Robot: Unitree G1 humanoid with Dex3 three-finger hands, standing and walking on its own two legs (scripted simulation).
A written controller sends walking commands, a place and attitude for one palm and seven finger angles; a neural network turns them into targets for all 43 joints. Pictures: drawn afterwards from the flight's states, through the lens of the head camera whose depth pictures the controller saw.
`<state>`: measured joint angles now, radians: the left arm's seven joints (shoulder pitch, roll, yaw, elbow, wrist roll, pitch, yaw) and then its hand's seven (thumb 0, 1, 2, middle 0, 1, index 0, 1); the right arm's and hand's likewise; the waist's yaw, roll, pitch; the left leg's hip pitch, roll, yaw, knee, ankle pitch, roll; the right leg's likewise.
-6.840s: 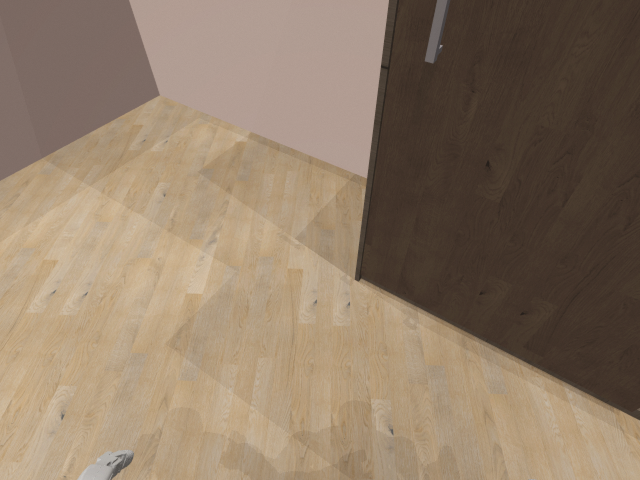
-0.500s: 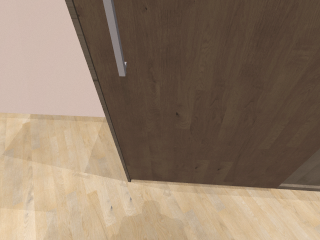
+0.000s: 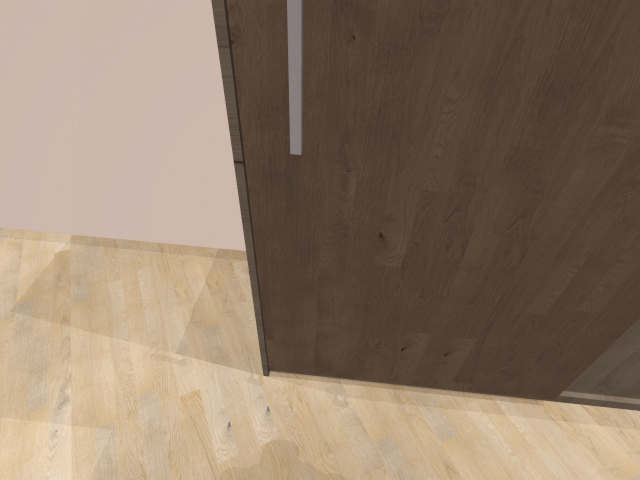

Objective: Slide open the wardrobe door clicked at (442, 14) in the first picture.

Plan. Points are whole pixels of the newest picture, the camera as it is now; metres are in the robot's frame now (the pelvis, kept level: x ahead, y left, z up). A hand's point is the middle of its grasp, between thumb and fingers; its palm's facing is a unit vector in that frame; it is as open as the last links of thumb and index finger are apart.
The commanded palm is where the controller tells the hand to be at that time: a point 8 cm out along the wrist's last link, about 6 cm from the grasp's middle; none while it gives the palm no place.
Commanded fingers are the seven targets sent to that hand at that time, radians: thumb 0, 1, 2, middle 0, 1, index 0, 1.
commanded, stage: look again from close up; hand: left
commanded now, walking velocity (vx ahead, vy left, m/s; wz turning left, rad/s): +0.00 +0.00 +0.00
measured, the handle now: (297, 72) +0.60 +0.08 +0.26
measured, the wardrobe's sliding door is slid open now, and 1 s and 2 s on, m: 0.00 0.00 0.00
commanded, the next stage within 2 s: none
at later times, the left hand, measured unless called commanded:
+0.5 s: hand out of the picture -0.04 +0.22 -0.16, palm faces +0.01 -0.96 -0.29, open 7.4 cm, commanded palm none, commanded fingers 0.00 0.90 0.90 -0.20 -0.30 -0.20 -0.30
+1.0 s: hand out of the picture -0.08 +0.21 -0.18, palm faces +0.06 -0.97 -0.24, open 7.4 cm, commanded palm none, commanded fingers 0.00 0.90 0.90 -0.20 -0.30 -0.20 -0.30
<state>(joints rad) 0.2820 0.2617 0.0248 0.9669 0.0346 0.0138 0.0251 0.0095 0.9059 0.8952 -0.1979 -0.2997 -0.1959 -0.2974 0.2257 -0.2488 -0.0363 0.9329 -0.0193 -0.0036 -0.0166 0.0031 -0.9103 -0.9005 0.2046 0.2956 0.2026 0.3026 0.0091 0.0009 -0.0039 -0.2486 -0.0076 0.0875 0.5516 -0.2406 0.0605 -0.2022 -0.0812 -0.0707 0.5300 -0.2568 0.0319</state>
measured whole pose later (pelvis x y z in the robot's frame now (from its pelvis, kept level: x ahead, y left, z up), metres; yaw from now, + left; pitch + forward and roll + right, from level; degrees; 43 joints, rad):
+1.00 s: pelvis -0.09 +0.01 +0.00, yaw +3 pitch -5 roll -2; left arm 0.28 0.23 0.04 1.05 0.03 0.05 0.02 0.01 0.90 0.90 -0.20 -0.30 -0.20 -0.30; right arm 0.25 -0.24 -0.06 1.05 -0.01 0.03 -0.01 0.00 -0.91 -0.90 0.21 0.30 0.20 0.30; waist -0.02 0.01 0.05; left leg -0.39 -0.02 0.03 0.61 -0.35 0.02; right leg -0.29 -0.04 -0.04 0.50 -0.22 0.02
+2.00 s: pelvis -0.22 +0.06 +0.01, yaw +0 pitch -1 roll +0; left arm 0.37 0.12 0.01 1.11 0.03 0.01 0.03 0.01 0.91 0.90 -0.20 -0.30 -0.19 -0.30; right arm 0.33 -0.10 -0.01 1.11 -0.01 0.02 -0.02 0.00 -0.91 -0.90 0.20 0.30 0.20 0.30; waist 0.01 0.00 0.01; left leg -0.21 -0.03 0.02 0.43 -0.21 0.02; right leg -0.26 -0.03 -0.05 0.43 -0.15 0.00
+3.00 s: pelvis -0.18 +0.06 +0.01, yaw -1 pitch -1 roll +0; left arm 0.28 0.14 0.00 1.12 0.02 -0.01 0.03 0.01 0.91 0.90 -0.20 -0.30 -0.19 -0.30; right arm 0.29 -0.15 0.00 1.13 -0.01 -0.01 -0.04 0.00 -0.91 -0.90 0.20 0.30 0.20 0.30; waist 0.00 0.01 0.03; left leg -0.12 -0.01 0.03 0.39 -0.25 0.01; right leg -0.19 -0.01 -0.04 0.42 -0.21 -0.01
